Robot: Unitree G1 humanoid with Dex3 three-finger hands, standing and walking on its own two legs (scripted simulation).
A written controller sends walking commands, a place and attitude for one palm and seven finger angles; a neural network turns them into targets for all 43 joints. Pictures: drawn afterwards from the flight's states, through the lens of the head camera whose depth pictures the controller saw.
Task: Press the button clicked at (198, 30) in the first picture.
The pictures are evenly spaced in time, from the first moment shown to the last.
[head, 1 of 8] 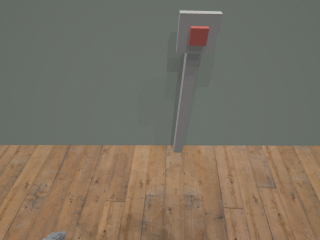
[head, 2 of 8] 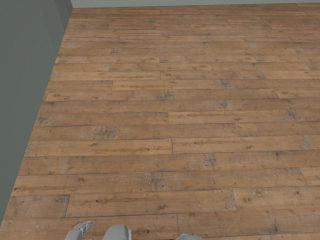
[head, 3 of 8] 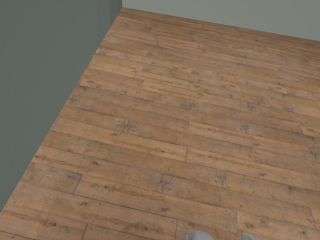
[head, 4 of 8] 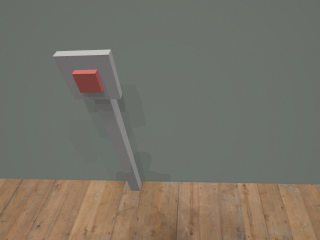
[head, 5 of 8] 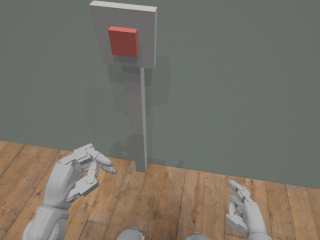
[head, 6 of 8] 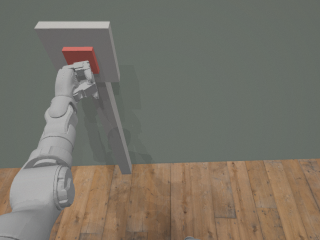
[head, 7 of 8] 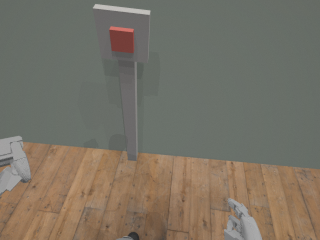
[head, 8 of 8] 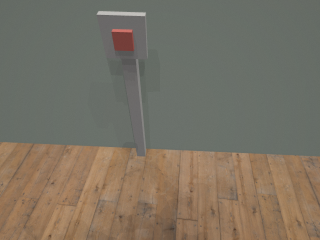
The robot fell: no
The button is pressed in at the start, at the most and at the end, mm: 0 13 0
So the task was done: yes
